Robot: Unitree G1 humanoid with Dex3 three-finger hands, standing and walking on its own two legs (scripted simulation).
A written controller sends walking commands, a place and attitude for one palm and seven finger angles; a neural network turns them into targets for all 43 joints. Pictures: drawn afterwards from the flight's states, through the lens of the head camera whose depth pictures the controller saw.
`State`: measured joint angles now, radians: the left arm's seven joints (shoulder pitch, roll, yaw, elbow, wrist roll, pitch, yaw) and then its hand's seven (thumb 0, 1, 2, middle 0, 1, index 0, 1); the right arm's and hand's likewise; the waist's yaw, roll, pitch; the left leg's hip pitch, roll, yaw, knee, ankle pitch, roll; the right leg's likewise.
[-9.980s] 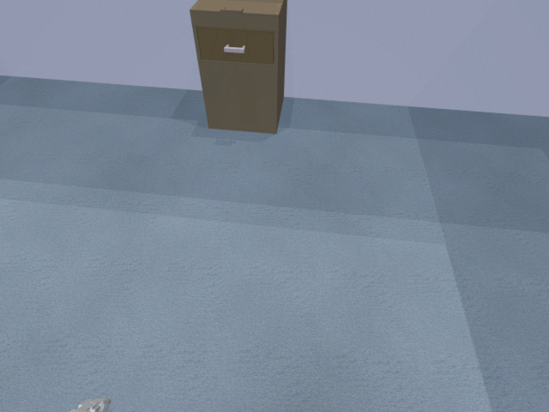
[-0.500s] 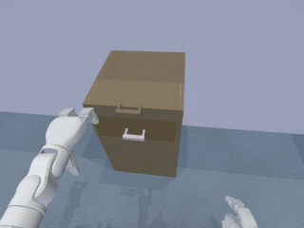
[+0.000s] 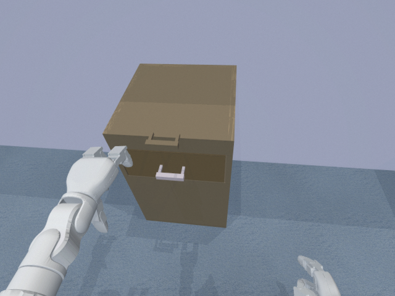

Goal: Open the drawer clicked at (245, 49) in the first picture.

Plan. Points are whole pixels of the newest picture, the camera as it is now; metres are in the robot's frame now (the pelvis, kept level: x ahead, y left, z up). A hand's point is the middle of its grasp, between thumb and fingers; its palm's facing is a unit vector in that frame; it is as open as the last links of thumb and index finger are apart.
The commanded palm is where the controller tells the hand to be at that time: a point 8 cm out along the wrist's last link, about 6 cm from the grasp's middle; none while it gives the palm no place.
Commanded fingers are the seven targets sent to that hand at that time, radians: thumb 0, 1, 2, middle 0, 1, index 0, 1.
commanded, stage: move the hooked fingers above the handle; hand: left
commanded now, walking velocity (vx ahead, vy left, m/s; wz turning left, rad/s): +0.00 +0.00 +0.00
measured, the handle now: (171, 172) +0.55 +0.18 -0.24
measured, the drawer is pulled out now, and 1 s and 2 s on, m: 0.00 0.00 0.00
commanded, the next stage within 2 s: none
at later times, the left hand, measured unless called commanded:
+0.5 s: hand (137, 179) +0.39 +0.21 -0.04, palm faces -0.09 -0.06 -0.99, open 13.8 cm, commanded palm +0.38 +0.22 +0.01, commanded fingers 0.00 -0.50 0.30 -0.30 -1.20 -0.30 -1.20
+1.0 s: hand (154, 176) +0.45 +0.20 -0.12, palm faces -0.03 -0.02 -1.00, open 13.9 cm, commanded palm +0.45 +0.19 -0.07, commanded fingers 0.00 -0.50 0.30 -0.30 -1.20 -0.30 -1.20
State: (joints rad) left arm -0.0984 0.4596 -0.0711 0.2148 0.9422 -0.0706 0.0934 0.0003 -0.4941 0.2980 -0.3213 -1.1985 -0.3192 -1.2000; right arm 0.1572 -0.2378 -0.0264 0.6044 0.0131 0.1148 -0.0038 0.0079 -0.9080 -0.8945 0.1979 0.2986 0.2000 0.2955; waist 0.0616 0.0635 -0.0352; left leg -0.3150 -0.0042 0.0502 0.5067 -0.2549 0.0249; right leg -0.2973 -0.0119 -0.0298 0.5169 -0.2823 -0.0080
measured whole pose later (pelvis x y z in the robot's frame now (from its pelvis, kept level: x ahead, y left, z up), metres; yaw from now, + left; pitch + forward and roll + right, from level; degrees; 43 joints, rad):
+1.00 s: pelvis -0.02 +0.01 -0.09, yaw -1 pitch +27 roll -2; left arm -0.74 0.41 -0.01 1.11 1.19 -0.10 0.54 0.00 -0.49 0.30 -0.31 -1.20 -0.30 -1.20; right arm 0.32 -0.23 -0.07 0.70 -0.07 0.11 0.02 0.00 -0.91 -0.89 0.20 0.30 0.20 0.30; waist -0.12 0.05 -0.21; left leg -1.11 0.04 0.04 1.12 -0.48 0.04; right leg -1.07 0.01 -0.04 1.08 -0.48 -0.01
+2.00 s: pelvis -0.06 +0.01 -0.18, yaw -3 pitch +36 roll -4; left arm -1.01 0.58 0.03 1.14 1.21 -0.16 0.45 0.00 -0.49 0.30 -0.37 -1.23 -0.33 -1.21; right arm 0.31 -0.26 0.02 0.63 -0.05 0.05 -0.01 0.00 -0.91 -0.89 0.20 0.30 0.20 0.30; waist -0.22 0.08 -0.20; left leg -1.58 0.06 0.00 1.50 -0.54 0.05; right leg -1.53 0.02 -0.07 1.44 -0.54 -0.01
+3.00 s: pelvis -0.04 +0.01 -0.15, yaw -3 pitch +34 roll -5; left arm -0.96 0.52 0.01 1.17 1.18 -0.05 0.45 0.00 -0.49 0.30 -0.32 -1.20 -0.32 -1.20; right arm 0.30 -0.23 -0.02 0.66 -0.07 0.09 0.03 0.00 -0.91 -0.89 0.20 0.30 0.20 0.30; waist -0.20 0.08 -0.21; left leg -1.45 0.06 0.00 1.41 -0.55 0.04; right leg -1.39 0.03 -0.07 1.34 -0.54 -0.01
